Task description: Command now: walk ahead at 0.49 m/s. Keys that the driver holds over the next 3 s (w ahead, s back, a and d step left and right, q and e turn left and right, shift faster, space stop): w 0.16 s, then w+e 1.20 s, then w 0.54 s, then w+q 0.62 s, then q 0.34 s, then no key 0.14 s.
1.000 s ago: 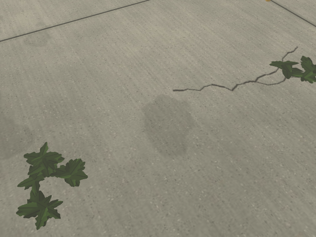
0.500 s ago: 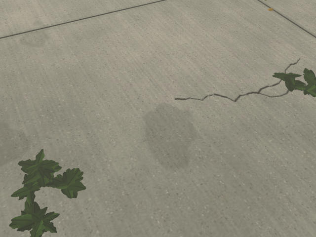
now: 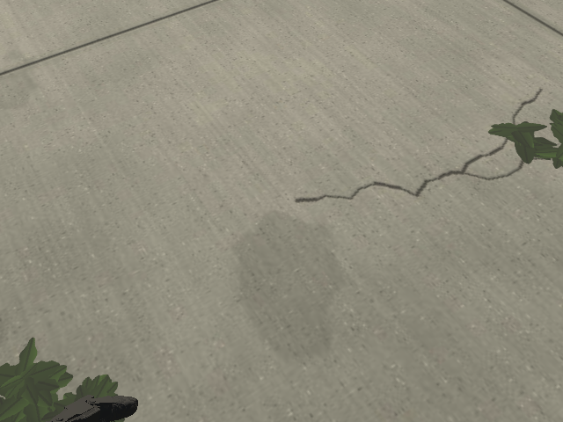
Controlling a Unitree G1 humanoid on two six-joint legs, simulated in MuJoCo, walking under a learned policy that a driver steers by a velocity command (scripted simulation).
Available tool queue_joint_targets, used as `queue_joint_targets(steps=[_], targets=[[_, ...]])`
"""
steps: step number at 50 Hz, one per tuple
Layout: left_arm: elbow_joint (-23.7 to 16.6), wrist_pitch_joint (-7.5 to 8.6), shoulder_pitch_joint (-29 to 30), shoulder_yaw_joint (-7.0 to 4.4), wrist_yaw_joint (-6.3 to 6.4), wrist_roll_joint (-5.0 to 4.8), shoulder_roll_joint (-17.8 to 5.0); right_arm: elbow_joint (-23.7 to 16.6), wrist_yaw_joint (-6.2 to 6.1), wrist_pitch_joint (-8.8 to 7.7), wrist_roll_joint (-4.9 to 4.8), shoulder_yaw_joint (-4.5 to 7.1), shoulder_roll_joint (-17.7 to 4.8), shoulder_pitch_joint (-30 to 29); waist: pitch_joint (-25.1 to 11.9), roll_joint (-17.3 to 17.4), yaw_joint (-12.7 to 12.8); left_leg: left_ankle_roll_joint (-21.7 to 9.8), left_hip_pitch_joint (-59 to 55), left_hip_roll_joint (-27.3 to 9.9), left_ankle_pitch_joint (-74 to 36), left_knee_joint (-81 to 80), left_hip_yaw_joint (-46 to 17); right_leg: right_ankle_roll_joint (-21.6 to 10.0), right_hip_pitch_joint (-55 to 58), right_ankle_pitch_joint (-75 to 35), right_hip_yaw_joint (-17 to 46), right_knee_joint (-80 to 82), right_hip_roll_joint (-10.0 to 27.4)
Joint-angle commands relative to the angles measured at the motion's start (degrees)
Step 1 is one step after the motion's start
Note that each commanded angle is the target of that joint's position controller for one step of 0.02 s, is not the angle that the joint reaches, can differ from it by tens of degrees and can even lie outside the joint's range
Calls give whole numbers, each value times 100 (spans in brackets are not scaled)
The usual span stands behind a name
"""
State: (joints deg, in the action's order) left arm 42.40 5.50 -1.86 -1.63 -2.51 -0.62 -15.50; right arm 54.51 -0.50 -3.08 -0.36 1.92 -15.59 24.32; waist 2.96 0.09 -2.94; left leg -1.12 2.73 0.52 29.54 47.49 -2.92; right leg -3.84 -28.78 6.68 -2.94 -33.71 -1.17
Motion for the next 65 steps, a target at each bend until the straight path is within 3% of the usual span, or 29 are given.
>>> queue_joint_targets(steps=[1, 2, 4, 7, 11, 17, 20, 22, 23, 24, 25, 26, 27, 28, 30, 34, 40, 45, 47, 49, 50, 51, 52, 53, 54, 55, 57, 60, 65], targets=[[224, -7, -1645, -285, 65, -17, -900, -655, 69, -337, -254, 138, -866, -272, -1083, -732, 827, -217, 3820, -224, -308, 2841, -381, -1108, 3984, 1827, 3568, 1902, 1982], [161, 13, -1246, -264, 66, 29, -825, -724, 29, -378, -191, 130, -833, -589, -660, -211, 660, -225, 3610, -506, -854, 2549, -256, -1025, 3098, 1130, 2943, 2060, 1803], [145, 70, -917, -206, 35, 152, -584, -680, 5, -295, -81, 157, -667, -460, -460, -319, 271, -183, 2964, -836, -1377, 2128, -284, -955, 2128, 183, 2114, 2359, 1429], [294, 152, -988, -218, 25, 65, -609, -692, -24, -118, -34, 125, -445, -436, -257, -354, 125, -19, 2940, -966, -1580, 1638, -162, -1080, 1651, -236, 1519, 2727, 1299], [486, 89, -1434, -272, 151, 22, -830, -1100, -36, -160, 84, 114, -444, -1455, 77, -171, 363, 234, 3536, -936, -2749, 167, -72, -1043, 1756, -588, 1227, 2863, 1129], [728, -78, -2144, -314, 269, -90, -983, -1447, 129, -336, -16, 48, -355, -2659, 123, -229, 766, 326, 3042, -442, -3670, -1659, 57, -823, 2203, -585, 1225, 2465, 1092], [761, -175, -2202, -357, 331, -102, -1022, -1541, 198, -406, -39, 113, -581, -2737, 43, -383, 623, 199, 2806, -361, -3252, -2098, -109, -684, 2706, -644, 1583, 2001, 1333], [724, -233, -2098, -397, 350, -80, -1074, -1444, 190, -449, -45, 198, -776, -2275, -187, -538, 325, 35, 2058, -264, -2767, -2233, 0, -563, 2757, -1201, 1698, 1471, 1331], [674, -245, -2043, -352, 340, -40, -957, -1249, 148, -466, -31, 320, -1005, -1542, -659, -464, -33, -151, 994, -265, -2700, -2336, 56, -410, 2549, -1600, 1519, 638, 1009], [477, -239, -1953, -227, 321, 62, -617, -1131, 92, -467, 76, 422, -1343, -570, -1595, -57, -441, -508, -647, -1126, -2526, -2042, -723, -217, 1657, -759, 1269, -953, 602], [346, -141, -2776, -37, 290, -9, 74, -995, 91, -373, 88, 543, -1786, -154, -2442, 1568, -110, -1350, -2782, -2528, -1753, -2325, -3079, 186, -597, 2233, 647, -2949, -293], [377, -100, -2669, -132, 303, -167, -431, -1026, 107, -348, 59, 418, -1241, -149, -2400, 1459, -237, -1364, -2599, -2568, -654, -2905, -3898, 191, -1299, 2711, 1138, -3809, -16], [262, -107, -2081, -277, 322, -253, -911, -1096, 94, -353, 47, 306, -839, -519, -1501, 909, -288, -1068, -1841, -2305, -595, -3048, -2968, 155, -1545, 2218, 1151, -3983, 249], [191, -137, -1796, -302, 349, -217, -904, -1121, 95, -347, 61, 255, -704, -914, -992, 564, -141, -917, -1063, -2066, -1210, -3166, -2204, 189, -1398, 1740, 984, -3873, 494], [137, -230, -1739, -343, 324, -122, -705, -1073, 103, -359, 118, 199, -482, -1316, -471, 673, 167, -835, -17, -1703, -1999, -3527, -1245, 244, -928, 1200, 992, -3429, 802], [-85, -430, -1555, -307, 275, -103, -372, -921, 90, -438, 89, 298, -648, -1415, -146, 489, 319, -990, 506, -1652, -2742, -3995, -293, 353, -906, 744, 867, -2911, 939], [-469, -366, -608, -234, 78, -69, -273, -776, 13, -343, 58, 402, -971, -1241, 55, 259, 41, -883, 232, -1523, -3208, -4077, 829, 334, -842, -722, 492, -1104, 856], [-866, -388, 71, -245, -58, -66, -375, -616, 3, -163, -89, 495, -1208, -883, 235, 254, -94, -688, -593, -1771, -3629, -3707, 1186, 74, -898, -259, 148, -388, 693], [-924, -417, -106, -331, -77, -49, -541, -634, -15, -83, -141, 546, -1367, -942, 2, 411, 128, -567, -797, -1784, -5226, -3032, 1374, -144, -382, 315, -142, -306, 387], [-610, -454, -1430, -595, -23, -72, -956, -689, -37, 5, -185, 541, -1375, -1071, -757, 355, 918, -326, -384, -1507, -6363, -1121, 1684, -484, 1491, 228, -428, 94, -163], [-337, -513, -2454, -812, 94, -98, -1429, -774, -53, -17, -41, 437, -1126, -964, -1296, -183, 1313, -41, 992, -1266, -4877, 622, 1705, -788, 3294, 145, 436, 195, 204], [-400, -466, -2207, -877, 134, -145, -2107, -1141, 11, -161, 194, 166, -264, -501, -1673, -1754, 550, 316, 3573, -87, 296, 2592, 1216, -1807, 4923, 1187, 3744, 845, 1652], [-624, -346, -2325, -723, 85, -88, -1651, -1187, 85, -386, -26, 206, -704, -1025, -2360, -1007, 962, 223, 4162, 6, 570, 3226, -159, -2030, 5144, 1962, 5095, 1717, 2061], [-549, -244, -2134, -614, 55, -36, -1305, -1358, 126, -493, -242, 284, -989, -1548, -1526, -667, 1002, 85, 4653, -244, -32, 3158, -169, -1730, 4661, 1538, 4327, 1840, 1948], [-564, -193, -1828, -561, 57, -49, -1149, -1346, 98, -552, -177, 254, -925, -1574, -1069, -307, 759, 0, 4442, -495, -551, 2670, -164, -1523, 3863, 984, 3615, 1792, 1698], [-636, -188, -1407, -503, 72, -33, -968, -1262, 51, -554, -18, 282, -939, -1518, -776, -113, 502, 35, 4017, -679, -885, 2162, -184, -1356, 3088, 336, 3053, 1801, 1466], [-775, -178, -1086, -437, 117, 58, -825, -1226, 62, -424, 59, 331, -963, -1331, -641, -265, 219, 126, 3357, -793, -1226, 1674, -216, -1303, 2274, -483, 2587, 2023, 1229], [-696, -143, -1275, -484, 226, -1, -991, -1340, 47, -289, 142, 278, -713, -1553, -466, -163, 214, 394, 3288, -661, -1772, 867, -57, -1333, 1797, -1161, 2067, 2165, 1024], [-508, -211, -1708, -518, 349, -55, -1070, -1653, 119, -316, 78, 158, -460, -2580, -195, -403, 608, 501, 2901, -254, -3445, -1201, 3, -919, 1502, -452, 1729, 2092, 636]])
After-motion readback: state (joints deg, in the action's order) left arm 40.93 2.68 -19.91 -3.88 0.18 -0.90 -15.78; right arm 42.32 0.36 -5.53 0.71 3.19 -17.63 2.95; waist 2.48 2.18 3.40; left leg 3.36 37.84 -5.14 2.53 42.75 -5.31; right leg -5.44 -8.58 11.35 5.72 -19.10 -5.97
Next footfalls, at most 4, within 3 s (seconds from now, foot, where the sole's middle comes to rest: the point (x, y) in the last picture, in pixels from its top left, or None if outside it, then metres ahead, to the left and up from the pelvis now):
0.48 left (229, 418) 0.46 0.13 -0.75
1.00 right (366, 336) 0.64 -0.20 -0.75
1.48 left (347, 222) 0.99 -0.20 -0.75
2.00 right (473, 211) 1.01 -0.57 -0.75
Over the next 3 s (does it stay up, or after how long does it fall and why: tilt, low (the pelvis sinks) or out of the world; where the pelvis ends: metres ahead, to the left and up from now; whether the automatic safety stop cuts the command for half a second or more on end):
stays up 1.36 -0.63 0.01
